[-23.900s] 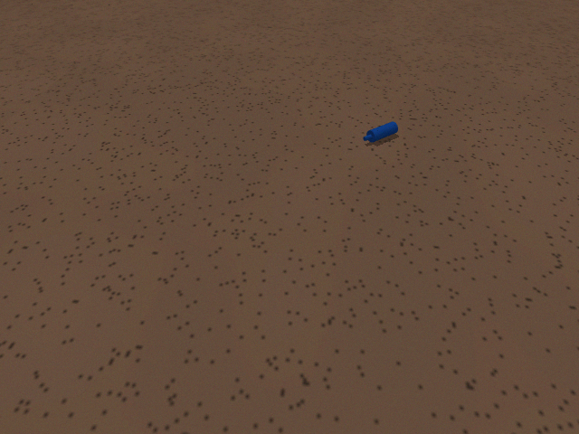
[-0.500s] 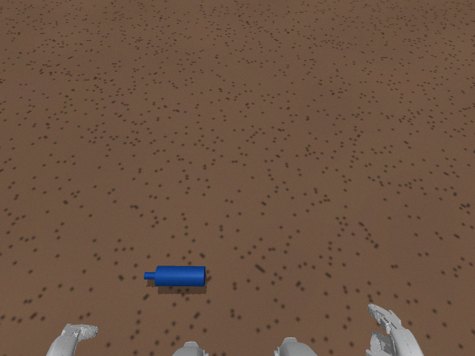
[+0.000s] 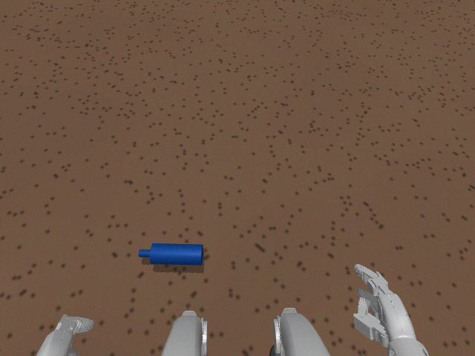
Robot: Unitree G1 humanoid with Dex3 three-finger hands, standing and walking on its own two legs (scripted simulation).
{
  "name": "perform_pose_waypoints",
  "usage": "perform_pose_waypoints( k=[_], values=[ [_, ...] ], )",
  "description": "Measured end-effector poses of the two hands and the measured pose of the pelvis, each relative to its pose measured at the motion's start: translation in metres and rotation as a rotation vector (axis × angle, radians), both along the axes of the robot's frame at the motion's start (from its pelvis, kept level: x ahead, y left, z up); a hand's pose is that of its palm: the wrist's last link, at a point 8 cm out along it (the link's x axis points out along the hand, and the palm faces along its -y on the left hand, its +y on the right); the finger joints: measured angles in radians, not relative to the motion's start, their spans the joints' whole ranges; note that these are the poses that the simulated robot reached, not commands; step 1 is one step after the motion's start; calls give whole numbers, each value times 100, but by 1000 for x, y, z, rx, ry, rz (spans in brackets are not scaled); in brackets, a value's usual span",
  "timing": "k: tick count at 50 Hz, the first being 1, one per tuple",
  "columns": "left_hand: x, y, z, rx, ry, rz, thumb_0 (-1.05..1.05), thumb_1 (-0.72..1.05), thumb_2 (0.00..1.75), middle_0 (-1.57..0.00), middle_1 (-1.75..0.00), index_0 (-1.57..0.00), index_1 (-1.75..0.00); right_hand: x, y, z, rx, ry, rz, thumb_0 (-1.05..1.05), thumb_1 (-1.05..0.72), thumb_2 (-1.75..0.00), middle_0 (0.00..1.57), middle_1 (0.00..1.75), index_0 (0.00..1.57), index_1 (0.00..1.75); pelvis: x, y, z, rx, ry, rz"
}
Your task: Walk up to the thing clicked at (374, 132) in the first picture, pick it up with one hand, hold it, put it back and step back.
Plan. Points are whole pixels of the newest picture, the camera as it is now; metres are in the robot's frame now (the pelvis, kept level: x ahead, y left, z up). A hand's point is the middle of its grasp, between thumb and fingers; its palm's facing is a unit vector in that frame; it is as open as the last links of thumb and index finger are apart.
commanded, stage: rise first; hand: left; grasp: from above
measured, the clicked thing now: (170, 254) +0.46 +0.22 -0.62
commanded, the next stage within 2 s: none
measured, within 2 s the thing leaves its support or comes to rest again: neither
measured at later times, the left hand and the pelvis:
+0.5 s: hand (127, 294) +0.28 +0.27 -0.33, palm faces -0.47 -0.36 -0.81, open 14.0 cm; pelvis -0.06 -0.01 -0.19, yaw -1 degrees
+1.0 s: hand (142, 270) +0.36 +0.27 -0.43, palm faces -0.47 -0.07 -0.88, open 14.1 cm; pelvis -0.08 +0.01 -0.28, yaw -4 degrees
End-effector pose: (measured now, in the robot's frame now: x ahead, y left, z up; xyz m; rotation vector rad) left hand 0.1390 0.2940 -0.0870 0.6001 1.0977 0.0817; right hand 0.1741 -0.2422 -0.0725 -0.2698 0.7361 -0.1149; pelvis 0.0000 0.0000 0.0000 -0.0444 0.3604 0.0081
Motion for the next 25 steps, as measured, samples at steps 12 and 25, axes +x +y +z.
perform_pose_waypoints(
  k=[12, 25],
  values=[
    [63, 0, -93, 164, -97, -319, 0, -57, 99, -9, -105, -8, -105, -14, -20, -95, -33, 55, 30, 1, -92, -90, 21, 30, 21, 30, -23, -2, -83, 11, 145, -10],
    [149, -11, -188, 369, -217, -614, 0, -54, 102, -9, -105, -9, -106, -81, -35, -234, -20, 304, -12, 1, -91, -90, 21, 30, 21, 30, -56, -6, -187, 5, 239, -22]
  ],
)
